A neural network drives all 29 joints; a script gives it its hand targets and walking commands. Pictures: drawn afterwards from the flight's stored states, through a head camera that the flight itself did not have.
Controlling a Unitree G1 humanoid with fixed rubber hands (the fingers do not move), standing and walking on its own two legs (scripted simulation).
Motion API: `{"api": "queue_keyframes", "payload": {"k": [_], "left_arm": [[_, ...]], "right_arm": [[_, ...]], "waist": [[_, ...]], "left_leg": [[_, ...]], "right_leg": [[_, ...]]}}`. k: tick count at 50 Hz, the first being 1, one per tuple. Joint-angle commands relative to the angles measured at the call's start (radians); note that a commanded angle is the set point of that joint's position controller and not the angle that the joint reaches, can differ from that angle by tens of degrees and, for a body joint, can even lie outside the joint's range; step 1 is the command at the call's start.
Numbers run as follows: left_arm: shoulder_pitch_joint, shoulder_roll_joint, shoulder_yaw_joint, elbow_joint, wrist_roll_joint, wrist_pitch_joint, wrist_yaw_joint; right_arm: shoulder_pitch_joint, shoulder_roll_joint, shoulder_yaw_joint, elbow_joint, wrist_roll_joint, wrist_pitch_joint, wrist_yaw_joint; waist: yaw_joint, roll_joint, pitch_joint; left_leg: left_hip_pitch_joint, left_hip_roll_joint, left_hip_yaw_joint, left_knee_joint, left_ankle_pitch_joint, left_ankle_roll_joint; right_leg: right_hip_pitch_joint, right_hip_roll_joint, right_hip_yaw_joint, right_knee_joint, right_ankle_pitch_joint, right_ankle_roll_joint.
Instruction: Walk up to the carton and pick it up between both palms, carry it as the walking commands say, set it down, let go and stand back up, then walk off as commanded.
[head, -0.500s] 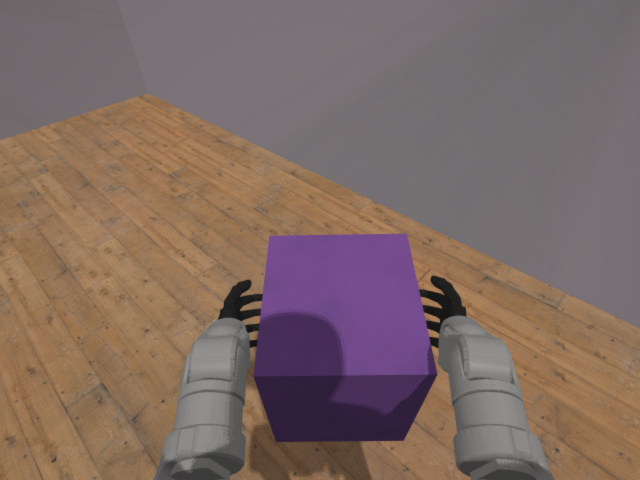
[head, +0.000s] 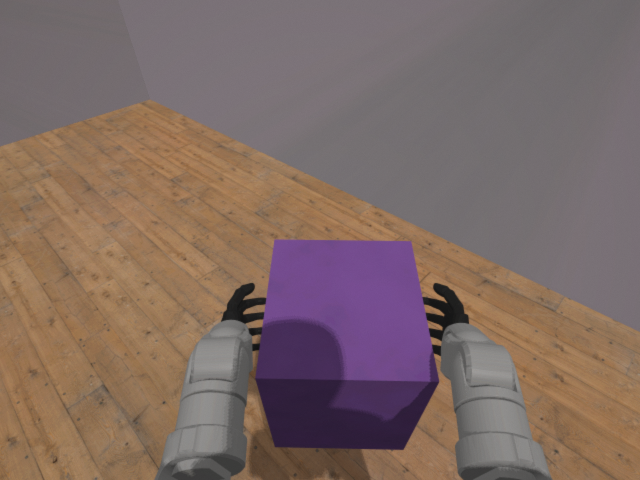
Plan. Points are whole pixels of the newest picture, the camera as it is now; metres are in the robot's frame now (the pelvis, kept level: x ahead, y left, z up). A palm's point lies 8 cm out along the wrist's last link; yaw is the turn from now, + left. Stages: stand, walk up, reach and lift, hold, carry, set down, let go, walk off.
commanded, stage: reach and lift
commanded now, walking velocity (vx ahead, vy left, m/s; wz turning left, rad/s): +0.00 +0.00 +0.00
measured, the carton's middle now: (340, 347) +0.35 +0.00 -0.02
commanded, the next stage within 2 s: hold in 0.08 s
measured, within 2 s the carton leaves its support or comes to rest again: neither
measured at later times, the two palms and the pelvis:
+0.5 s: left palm (233, 341) +0.30 +0.14 +0.05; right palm (456, 346) +0.30 -0.14 +0.05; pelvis +0.00 +0.00 +0.00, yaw +0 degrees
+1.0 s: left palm (233, 341) +0.30 +0.15 +0.05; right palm (455, 345) +0.30 -0.14 +0.05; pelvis +0.00 +0.00 +0.00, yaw +0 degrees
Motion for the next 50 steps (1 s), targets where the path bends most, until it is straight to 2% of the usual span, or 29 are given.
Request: {"api": "queue_keyframes", "payload": {"k": [1,8,18,23,24,33,34,37,38,40,42,44,50], "left_arm": [[-0.643,-1.048,-0.600,-0.044,-0.299,-0.055,-0.322],[-0.586,-1.054,-0.622,-0.086,-0.310,-0.048,-0.323],[-0.530,-1.049,-0.637,-0.120,-0.313,-0.034,-0.323],[-0.514,-1.050,-0.643,-0.126,-0.313,-0.034,-0.323],[-0.518,-1.049,-0.645,-0.132,-0.315,-0.035,-0.322],[-0.541,-1.041,-0.620,-0.094,-0.297,-0.036,-0.330],[-0.546,-1.041,-0.620,-0.093,-0.298,-0.038,-0.330],[-0.560,-1.043,-0.627,-0.105,-0.302,-0.043,-0.333],[-0.546,-1.044,-0.619,-0.091,-0.298,-0.041,-0.333],[-0.544,-1.046,-0.629,-0.103,-0.302,-0.042,-0.333],[-0.524,-1.044,-0.625,-0.110,-0.299,-0.042,-0.333],[-0.505,-1.045,-0.634,-0.120,-0.304,-0.037,-0.330],[-0.461,-1.034,-0.640,-0.142,-0.302,-0.031,-0.326]], "right_arm": [[-0.621,1.010,0.614,-0.055,0.240,-0.025,0.318],[-0.563,1.022,0.643,-0.084,0.252,-0.014,0.317],[-0.520,1.023,0.674,-0.132,0.260,-0.003,0.312],[-0.527,1.019,0.698,-0.163,0.267,-0.003,0.311],[-0.520,1.018,0.701,-0.159,0.266,-0.001,0.312],[-0.556,1.020,0.688,-0.134,0.260,-0.005,0.317],[-0.557,1.024,0.691,-0.129,0.260,-0.004,0.318],[-0.550,1.027,0.691,-0.121,0.261,-0.007,0.321],[-0.567,1.025,0.693,-0.134,0.262,-0.009,0.322],[-0.551,1.028,0.692,-0.130,0.261,-0.009,0.320],[-0.547,1.028,0.700,-0.145,0.268,-0.009,0.320],[-0.515,1.026,0.701,-0.144,0.267,-0.005,0.317],[-0.476,1.017,0.715,-0.169,0.270,0.000,0.310]], "waist": [[-0.014,-0.034,-0.361],[-0.011,-0.028,-0.398],[-0.005,-0.036,-0.400],[0.004,-0.036,-0.387],[0.001,-0.051,-0.386],[0.014,-0.040,-0.334],[0.014,-0.056,-0.339],[0.010,-0.042,-0.339],[0.013,-0.060,-0.341],[0.009,-0.048,-0.346],[0.019,-0.043,-0.361],[0.011,-0.046,-0.376],[0.015,-0.047,-0.386]], "left_leg": [[0.178,-0.066,-0.078,-0.098,0.017,0.007],[0.196,-0.071,-0.075,-0.097,0.089,0.005],[0.214,-0.073,-0.073,-0.098,0.115,0.004],[0.213,-0.073,-0.072,-0.098,0.080,0.007],[0.218,-0.069,-0.077,-0.097,0.076,0.010],[0.203,-0.066,-0.071,-0.102,-0.036,0.017],[0.201,-0.065,-0.075,-0.104,-0.047,0.019],[0.202,-0.065,-0.072,-0.104,-0.053,0.018],[0.201,-0.064,-0.074,-0.103,-0.051,0.020],[0.201,-0.068,-0.071,-0.100,-0.029,0.019],[0.208,-0.066,-0.072,-0.099,0.004,0.018],[0.223,-0.068,-0.073,-0.098,0.035,0.014],[0.223,-0.070,-0.070,-0.098,0.087,0.013]], "right_leg": [[0.177,0.100,0.002,-0.157,0.041,-0.016],[0.212,0.106,0.002,-0.156,0.116,-0.012],[0.223,0.108,0.006,-0.160,0.147,-0.009],[0.210,0.105,0.010,-0.161,0.105,-0.014],[0.203,0.105,0.010,-0.160,0.097,-0.013],[0.155,0.092,0.014,-0.166,-0.021,-0.022],[0.157,0.094,0.012,-0.165,-0.031,-0.020],[0.149,0.093,0.013,-0.165,-0.036,-0.021],[0.152,0.094,0.011,-0.164,-0.035,-0.020],[0.156,0.094,0.012,-0.165,-0.016,-0.018],[0.170,0.096,0.012,-0.161,0.018,-0.019],[0.180,0.101,0.009,-0.163,0.048,-0.016],[0.206,0.102,0.012,-0.163,0.108,-0.011]]}}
